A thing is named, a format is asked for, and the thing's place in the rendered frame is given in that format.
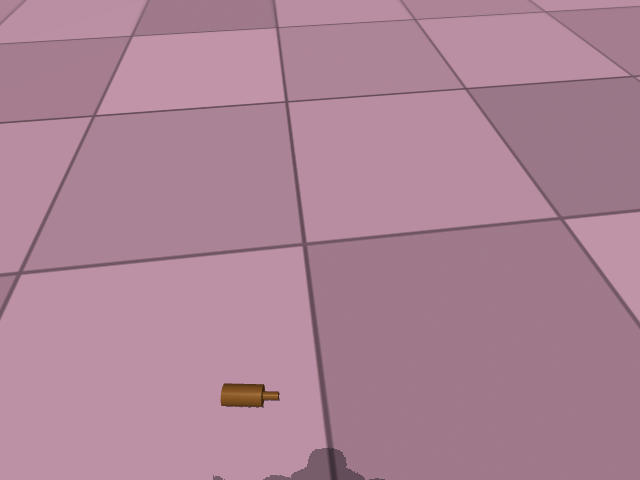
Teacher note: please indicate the bottle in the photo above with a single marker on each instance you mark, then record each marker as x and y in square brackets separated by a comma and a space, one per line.
[247, 395]

